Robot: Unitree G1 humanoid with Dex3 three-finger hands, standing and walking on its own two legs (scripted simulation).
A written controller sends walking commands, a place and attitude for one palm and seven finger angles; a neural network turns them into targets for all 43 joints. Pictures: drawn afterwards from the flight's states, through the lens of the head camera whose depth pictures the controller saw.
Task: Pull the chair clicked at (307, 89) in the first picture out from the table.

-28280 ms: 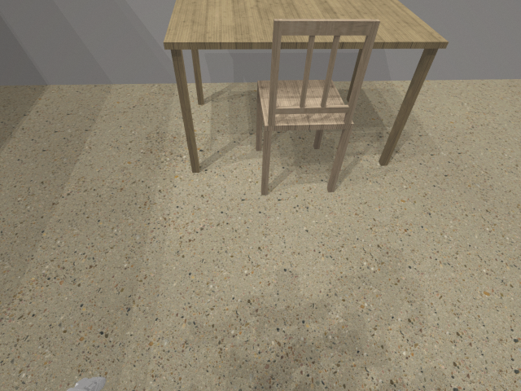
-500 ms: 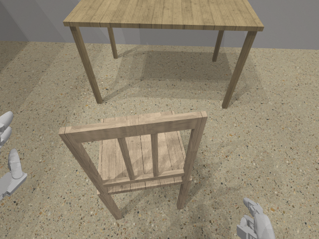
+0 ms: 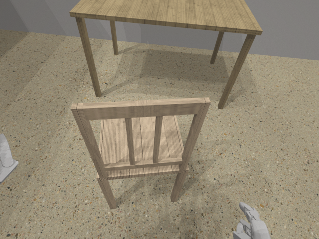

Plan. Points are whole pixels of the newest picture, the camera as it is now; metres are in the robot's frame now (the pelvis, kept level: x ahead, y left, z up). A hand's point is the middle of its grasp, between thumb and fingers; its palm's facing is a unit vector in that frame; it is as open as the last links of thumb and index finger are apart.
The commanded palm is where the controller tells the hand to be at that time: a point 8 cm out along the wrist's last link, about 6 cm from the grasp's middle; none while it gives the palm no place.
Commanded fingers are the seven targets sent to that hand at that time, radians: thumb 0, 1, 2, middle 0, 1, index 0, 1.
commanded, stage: step back with the hand held close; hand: left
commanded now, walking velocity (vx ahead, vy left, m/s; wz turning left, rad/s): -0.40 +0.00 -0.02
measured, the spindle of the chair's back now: (130, 143) +0.42 +0.12 -0.09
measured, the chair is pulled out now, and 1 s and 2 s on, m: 0.70 0.70 0.70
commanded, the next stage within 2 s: stop stepping back and stand still in 0.84 s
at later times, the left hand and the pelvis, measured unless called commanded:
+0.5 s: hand (0, 181) +0.17 +0.26 +0.18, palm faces +0.45 -0.76 -0.48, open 7.4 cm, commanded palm +0.11 +0.29 +0.19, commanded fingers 0.00 0.90 0.90 -0.20 -0.30 -0.20 -0.30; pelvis -0.03 -0.01 +0.00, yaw +1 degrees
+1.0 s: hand out of the picture +0.06 +0.23 +0.16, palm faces +0.36 -0.82 -0.45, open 7.4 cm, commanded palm +0.00 +0.27 +0.19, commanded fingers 0.00 0.90 0.90 -0.20 -0.30 -0.20 -0.30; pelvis -0.15 -0.03 +0.00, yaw -1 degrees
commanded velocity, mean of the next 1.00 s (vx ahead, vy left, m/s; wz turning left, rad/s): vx -0.35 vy -0.01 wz -0.01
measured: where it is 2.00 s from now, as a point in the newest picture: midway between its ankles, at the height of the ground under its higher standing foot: outside the picture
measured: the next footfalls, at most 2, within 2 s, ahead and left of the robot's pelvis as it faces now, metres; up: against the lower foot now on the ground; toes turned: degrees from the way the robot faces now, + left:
right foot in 0.56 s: -0.03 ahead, -0.16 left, +0.00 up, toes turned -3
left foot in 0.88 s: -0.07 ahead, +0.09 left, +0.00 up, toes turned +0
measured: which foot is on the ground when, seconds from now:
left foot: down 0.00-0.66, up 0.68-0.86, down 0.88-1.00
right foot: down 0.00-0.36, up 0.38-0.54, down 0.56-0.88, up 0.90-1.00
